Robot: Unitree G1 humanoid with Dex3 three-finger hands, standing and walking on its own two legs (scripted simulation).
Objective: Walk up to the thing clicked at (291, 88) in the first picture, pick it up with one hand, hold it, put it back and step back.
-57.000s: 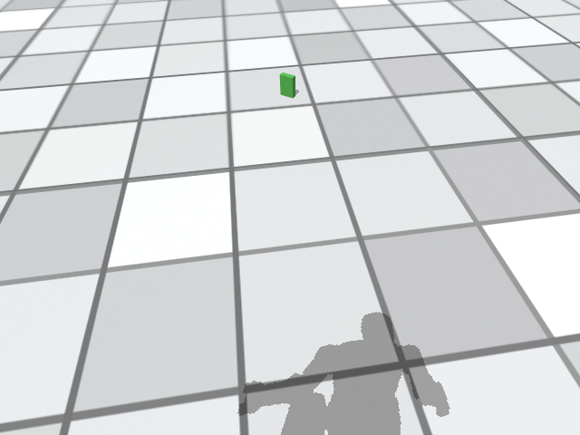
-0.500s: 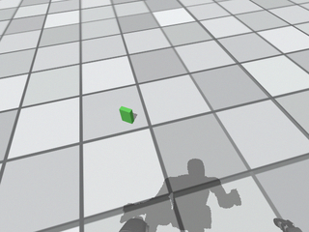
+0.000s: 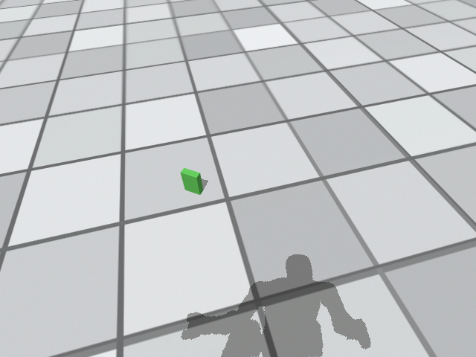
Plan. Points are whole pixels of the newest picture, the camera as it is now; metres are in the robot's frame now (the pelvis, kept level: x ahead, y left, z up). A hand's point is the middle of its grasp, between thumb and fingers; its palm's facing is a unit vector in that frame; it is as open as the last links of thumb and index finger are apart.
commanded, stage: step back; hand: left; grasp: from above
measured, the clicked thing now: (192, 181) +1.09 +0.29 -0.69
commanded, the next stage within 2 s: stand in 0.56 s
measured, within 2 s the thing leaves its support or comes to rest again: neither
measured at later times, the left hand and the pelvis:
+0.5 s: hand out of the picture +0.11 +0.29 -0.15, palm faces +0.06 -0.93 -0.37, open 7.4 cm; pelvis +0.05 +0.02 +0.00, yaw +2 degrees
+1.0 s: hand out of the picture +0.10 +0.29 -0.14, palm faces +0.00 -0.94 -0.34, open 7.4 cm; pelvis +0.03 +0.03 +0.02, yaw +2 degrees
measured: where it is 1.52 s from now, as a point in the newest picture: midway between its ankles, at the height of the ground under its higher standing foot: outside the picture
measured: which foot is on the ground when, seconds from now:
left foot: down 0.00-0.00, up 0.02-0.30, down 0.32-1.00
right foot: down 0.00-1.00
